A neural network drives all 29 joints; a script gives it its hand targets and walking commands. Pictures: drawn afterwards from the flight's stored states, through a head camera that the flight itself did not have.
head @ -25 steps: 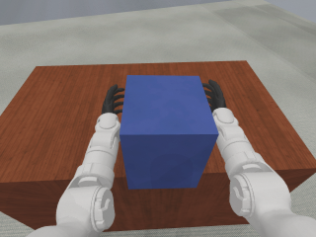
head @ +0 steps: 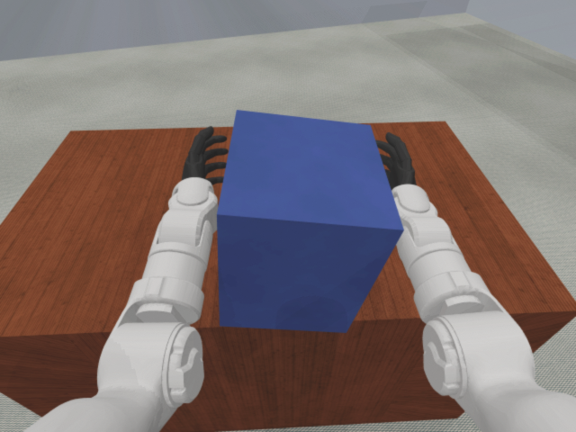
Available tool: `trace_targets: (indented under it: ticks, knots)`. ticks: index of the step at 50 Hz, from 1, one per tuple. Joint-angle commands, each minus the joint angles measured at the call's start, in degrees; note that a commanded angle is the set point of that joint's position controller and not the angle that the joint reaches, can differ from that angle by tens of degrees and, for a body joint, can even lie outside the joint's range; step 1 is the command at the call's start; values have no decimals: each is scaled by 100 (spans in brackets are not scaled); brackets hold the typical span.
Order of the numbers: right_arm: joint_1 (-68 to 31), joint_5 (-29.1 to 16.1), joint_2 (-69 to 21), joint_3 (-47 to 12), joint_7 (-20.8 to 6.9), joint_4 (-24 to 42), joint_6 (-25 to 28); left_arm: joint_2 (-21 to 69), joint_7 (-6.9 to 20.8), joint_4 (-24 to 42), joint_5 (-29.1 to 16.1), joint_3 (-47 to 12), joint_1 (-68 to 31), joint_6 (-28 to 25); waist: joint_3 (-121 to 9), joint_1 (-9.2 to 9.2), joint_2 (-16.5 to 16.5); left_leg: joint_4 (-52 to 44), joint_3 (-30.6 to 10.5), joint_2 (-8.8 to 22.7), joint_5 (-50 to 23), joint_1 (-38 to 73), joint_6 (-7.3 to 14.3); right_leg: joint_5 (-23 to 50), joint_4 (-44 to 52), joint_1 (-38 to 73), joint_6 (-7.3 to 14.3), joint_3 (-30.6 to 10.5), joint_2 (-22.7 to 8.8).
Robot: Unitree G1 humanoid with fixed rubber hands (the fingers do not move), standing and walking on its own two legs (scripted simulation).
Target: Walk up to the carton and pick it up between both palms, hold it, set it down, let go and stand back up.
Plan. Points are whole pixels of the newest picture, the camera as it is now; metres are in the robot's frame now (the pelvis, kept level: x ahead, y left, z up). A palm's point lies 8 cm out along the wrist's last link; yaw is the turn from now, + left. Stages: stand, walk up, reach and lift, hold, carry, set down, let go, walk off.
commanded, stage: reach and lift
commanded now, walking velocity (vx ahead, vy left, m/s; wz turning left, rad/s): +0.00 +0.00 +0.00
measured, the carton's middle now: (294, 226) +0.38 +0.03 +0.09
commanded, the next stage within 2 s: hold in 1.52 s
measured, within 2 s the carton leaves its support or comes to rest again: neither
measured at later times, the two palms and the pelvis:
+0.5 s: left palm (186, 160) +0.38 +0.17 +0.21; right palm (406, 170) +0.40 -0.12 +0.19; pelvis -0.01 +0.00 +0.00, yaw +0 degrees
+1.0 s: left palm (184, 149) +0.38 +0.17 +0.23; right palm (409, 156) +0.40 -0.12 +0.21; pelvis -0.01 +0.00 +0.00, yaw +0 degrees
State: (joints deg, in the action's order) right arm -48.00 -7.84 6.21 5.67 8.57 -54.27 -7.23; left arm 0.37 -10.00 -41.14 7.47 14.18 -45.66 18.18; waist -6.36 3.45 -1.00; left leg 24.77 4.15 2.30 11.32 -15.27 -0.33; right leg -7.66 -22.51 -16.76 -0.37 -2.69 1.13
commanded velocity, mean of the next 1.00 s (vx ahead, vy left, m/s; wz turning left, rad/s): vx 0.00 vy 0.00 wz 0.00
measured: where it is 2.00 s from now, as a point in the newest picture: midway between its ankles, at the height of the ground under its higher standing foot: outside the picture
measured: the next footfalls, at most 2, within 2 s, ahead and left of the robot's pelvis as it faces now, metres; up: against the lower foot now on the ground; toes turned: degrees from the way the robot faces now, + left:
none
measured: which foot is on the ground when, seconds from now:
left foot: down 0.00-1.00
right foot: down 0.00-1.00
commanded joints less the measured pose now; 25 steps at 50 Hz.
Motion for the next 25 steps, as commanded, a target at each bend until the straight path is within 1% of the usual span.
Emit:
trace_targets:
  ticks: [1,2,3,4,5,6,7,8,9,10,11,12,13,15,16,18,19,21,22,25]
  knots:
    - [-4553,-445,-4410,-1871,-560,2148,-204,3815,736,1434,-400,-2123,-4051,132,-2704,-574,512,-325,-508,-460,-1028,1159,-47,1024,603,1801,-178,395,239]
    - [-4463,-428,-4333,-1783,-545,2016,-278,3752,786,1376,-316,-2015,-3979,243,-2489,-594,523,-375,-500,-452,-950,1168,-49,932,638,1790,-180,407,236]
    - [-4513,-466,-4343,-1846,-512,2171,-308,3749,820,1531,-348,-2032,-3997,311,-2561,-615,559,-373,-484,-457,-1040,1224,-55,1053,624,1903,-188,401,240]
    - [-4517,-476,-4275,-1798,-499,2090,-374,3712,856,1483,-344,-2014,-4000,392,-2438,-664,527,-392,-489,-460,-985,1166,-72,1032,626,1920,-193,387,232]
    - [-4639,-496,-4322,-1799,-487,2170,-383,3721,886,1611,-391,-2033,-4112,418,-2506,-695,558,-382,-491,-469,-979,1182,-57,1017,617,1912,-195,398,241]
    - [-4752,-555,-4396,-1891,-475,2309,-398,3729,892,1797,-448,-2087,-4277,430,-2662,-640,551,-368,-493,-468,-1005,1174,-53,1096,569,1990,-208,368,235]
    - [-4848,-616,-4458,-1952,-467,2449,-394,3811,886,1984,-549,-2229,-4395,435,-2845,-688,486,-325,-530,-471,-1146,1201,-71,1247,540,2030,-194,360,246]
    - [-5073,-722,-4537,-2070,-437,2720,-377,3908,865,2191,-670,-2400,-4530,432,-3107,-709,435,-249,-557,-477,-1299,1257,-93,1388,501,2050,-179,366,268]
    - [-5157,-789,-4583,-2120,-427,2832,-389,3949,843,2262,-732,-2468,-4604,439,-3220,-691,363,-205,-563,-493,-1372,1252,-123,1454,476,2060,-176,346,281]
    - [-5171,-838,-4605,-2162,-408,2909,-416,3982,822,2387,-772,-2551,-4699,463,-3349,-715,301,-177,-590,-502,-1412,1283,-129,1496,466,2062,-178,332,286]
    - [-5203,-879,-4607,-2204,-387,2984,-439,4010,817,2396,-786,-2599,-4670,513,-3410,-730,268,-162,-606,-511,-1414,1309,-123,1483,476,2044,-174,332,282]
    - [-5159,-854,-4528,-2127,-383,2900,-495,4000,815,2280,-760,-2580,-4647,577,-3266,-758,244,-190,-625,-498,-1297,1306,-128,1299,510,1938,-169,346,293]
    - [-5182,-838,-4460,-2073,-371,2884,-543,3926,849,2093,-694,-2466,-4534,677,-3079,-742,281,-244,-602,-506,-1101,1284,-102,1072,572,1876,-175,352,287]
    - [-4957,-682,-4285,-1798,-394,2419,-689,3738,929,1743,-490,-2170,-4428,875,-2426,-747,345,-447,-555,-477,-594,1189,-38,488,700,1693,-173,357,248]
    - [-4977,-638,-4239,-1687,-409,2319,-733,3678,970,1600,-402,-2017,-4386,976,-2154,-736,386,-539,-530,-453,-373,1136,-12,255,747,1660,-159,366,233]
    - [-5035,-576,-4220,-1537,-431,2133,-811,3549,1072,1454,-322,-1742,-4462,1080,-1911,-687,494,-679,-478,-447,-45,971,56,36,793,1710,-162,339,201]
    - [-5130,-644,-4305,-1615,-437,2265,-804,3573,1082,1647,-374,-1791,-4580,1094,-2128,-683,471,-669,-474,-449,-175,1012,61,193,758,1818,-161,340,210]
    - [-5315,-738,-4313,-1713,-422,2402,-815,3611,1093,1721,-441,-1845,-4622,1134,-2293,-697,453,-600,-490,-463,-412,1024,42,446,709,1940,-155,323,236]
    - [-5508,-815,-4362,-1816,-418,2592,-807,3623,1080,1850,-509,-1903,-4735,1119,-2503,-670,450,-554,-501,-475,-495,1067,45,524,685,1967,-159,326,249]
    - [-5642,-871,-4415,-1874,-382,2763,-827,3657,1068,1862,-592,-1971,-4792,1126,-2620,-686,422,-498,-522,-500,-550,1042,50,628,669,2001,-162,310,261]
